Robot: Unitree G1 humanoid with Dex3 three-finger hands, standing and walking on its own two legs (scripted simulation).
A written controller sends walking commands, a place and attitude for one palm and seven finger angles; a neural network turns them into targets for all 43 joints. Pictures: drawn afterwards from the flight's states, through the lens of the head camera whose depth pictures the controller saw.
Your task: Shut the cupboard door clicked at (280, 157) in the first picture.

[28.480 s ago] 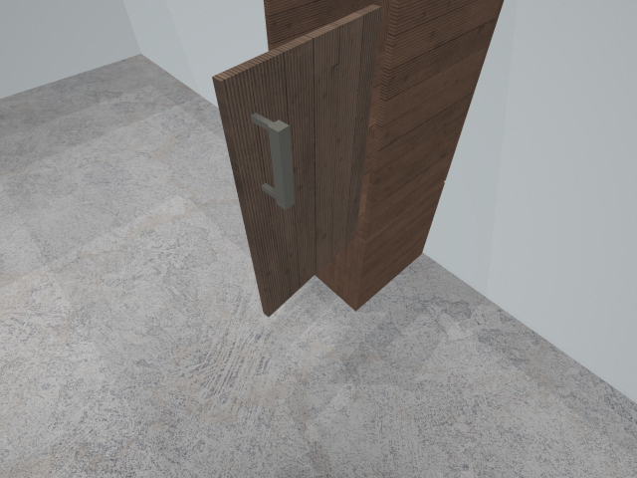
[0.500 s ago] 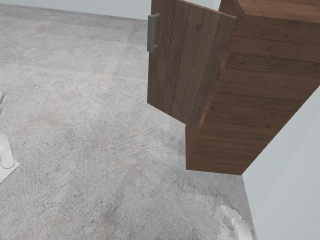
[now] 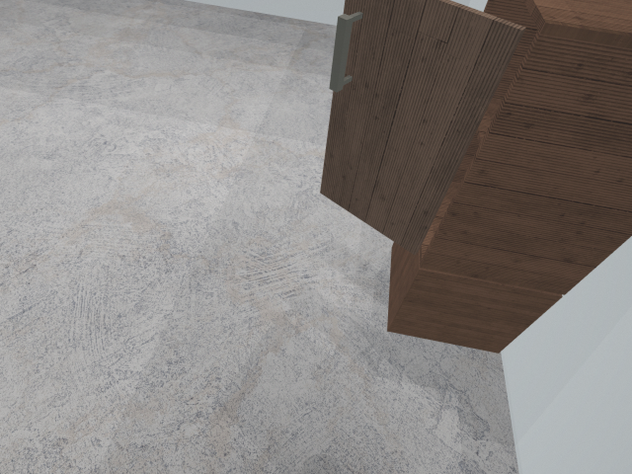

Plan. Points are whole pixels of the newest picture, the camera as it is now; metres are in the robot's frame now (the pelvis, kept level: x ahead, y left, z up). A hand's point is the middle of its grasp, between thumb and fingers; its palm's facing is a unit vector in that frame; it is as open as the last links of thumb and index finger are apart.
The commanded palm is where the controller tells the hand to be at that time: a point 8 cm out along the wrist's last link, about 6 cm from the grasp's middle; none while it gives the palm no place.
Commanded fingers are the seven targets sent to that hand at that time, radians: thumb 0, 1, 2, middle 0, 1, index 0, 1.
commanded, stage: let the arm hang, fingers relaxed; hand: left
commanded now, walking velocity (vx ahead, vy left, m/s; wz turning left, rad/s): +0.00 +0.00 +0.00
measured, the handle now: (346, 52) +0.88 +0.00 +0.11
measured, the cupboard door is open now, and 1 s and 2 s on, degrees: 59 59 59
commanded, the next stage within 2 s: look to check the result in 0.68 s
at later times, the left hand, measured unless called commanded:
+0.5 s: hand out of the picture -0.02 +0.18 -0.17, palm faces +0.00 -0.99 -0.13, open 7.4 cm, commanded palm none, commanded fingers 0.00 0.90 0.90 -0.20 -0.30 -0.20 -0.30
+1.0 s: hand out of the picture -0.04 +0.21 -0.17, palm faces -0.02 -0.98 -0.19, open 7.4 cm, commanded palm none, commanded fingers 0.00 0.90 0.90 -0.20 -0.30 -0.20 -0.30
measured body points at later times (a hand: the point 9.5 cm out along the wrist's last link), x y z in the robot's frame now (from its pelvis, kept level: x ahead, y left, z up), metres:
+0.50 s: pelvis +0.00 +0.03 +0.01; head -0.01 +0.04 +0.46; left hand -0.02 +0.23 -0.16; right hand -0.04 -0.17 -0.16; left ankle +0.02 +0.12 -0.74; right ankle -0.01 -0.09 -0.74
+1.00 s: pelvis -0.01 +0.04 +0.01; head -0.01 +0.05 +0.46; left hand -0.03 +0.26 -0.16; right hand -0.05 -0.17 -0.16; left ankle +0.02 +0.12 -0.74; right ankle -0.01 -0.09 -0.74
